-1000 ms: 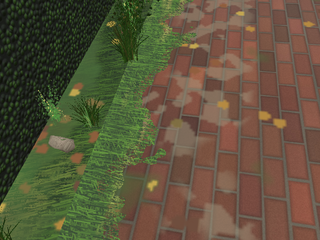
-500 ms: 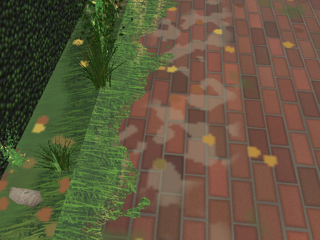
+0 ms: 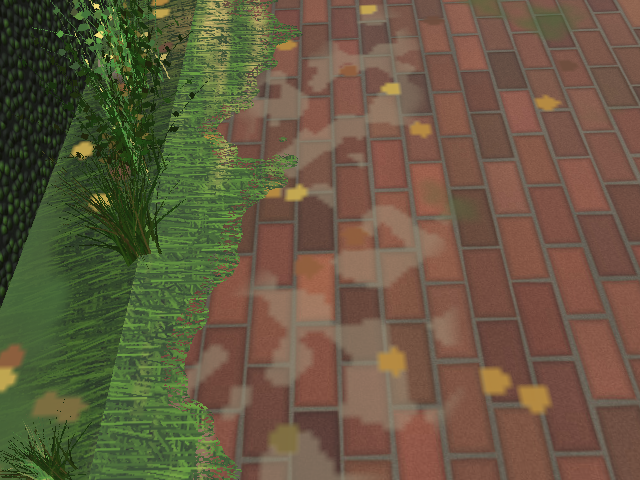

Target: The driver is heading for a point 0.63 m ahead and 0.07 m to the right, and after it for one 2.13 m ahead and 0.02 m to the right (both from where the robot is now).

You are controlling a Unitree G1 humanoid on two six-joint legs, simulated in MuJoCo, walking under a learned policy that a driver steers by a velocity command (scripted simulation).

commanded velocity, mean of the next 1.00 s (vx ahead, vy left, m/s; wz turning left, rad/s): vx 0.47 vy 0.00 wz -0.39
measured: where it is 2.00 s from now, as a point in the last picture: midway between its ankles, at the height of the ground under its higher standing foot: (424, 372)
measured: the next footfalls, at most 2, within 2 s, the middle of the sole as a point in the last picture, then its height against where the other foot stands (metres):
left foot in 0.28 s outside the picture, level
right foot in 0.78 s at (465, 452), level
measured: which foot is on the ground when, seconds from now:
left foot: up 0.00-0.26, down 0.28-0.80, up 0.82-1.00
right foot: down 0.00-0.28, up 0.30-0.76, down 0.78-1.00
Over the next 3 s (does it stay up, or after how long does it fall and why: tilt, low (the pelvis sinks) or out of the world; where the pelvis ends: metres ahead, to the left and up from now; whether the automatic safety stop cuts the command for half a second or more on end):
stays up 1.20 -0.01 0.00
